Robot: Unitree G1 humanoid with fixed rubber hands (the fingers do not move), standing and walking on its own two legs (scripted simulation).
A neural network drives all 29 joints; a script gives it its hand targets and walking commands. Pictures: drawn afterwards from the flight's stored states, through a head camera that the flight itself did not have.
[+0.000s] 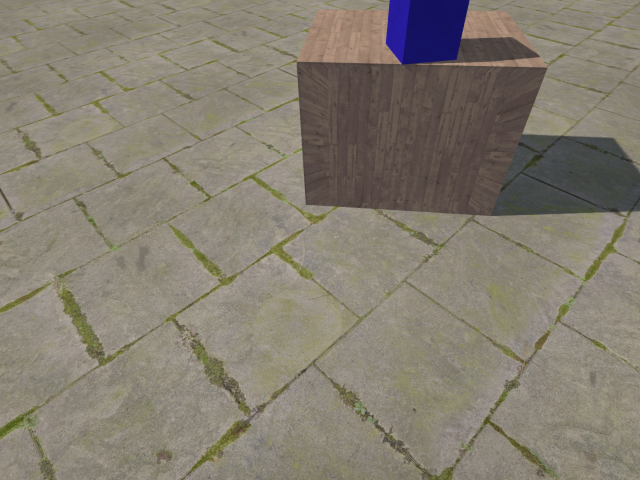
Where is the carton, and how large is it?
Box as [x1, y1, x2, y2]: [386, 0, 468, 64]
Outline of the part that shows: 390,0 386,44 402,64 456,59 468,0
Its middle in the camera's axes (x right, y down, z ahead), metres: +0.37 -0.78 +1.36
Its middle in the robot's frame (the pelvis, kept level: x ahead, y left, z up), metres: +1.56 -0.33 +0.05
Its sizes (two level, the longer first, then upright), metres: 0.210 0.200 0.250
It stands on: a pedestal, 0.68 m high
